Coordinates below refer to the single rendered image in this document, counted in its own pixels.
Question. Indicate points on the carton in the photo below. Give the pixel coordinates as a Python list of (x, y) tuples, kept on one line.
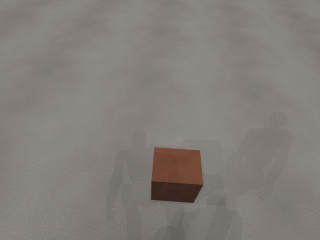
[(176, 175)]

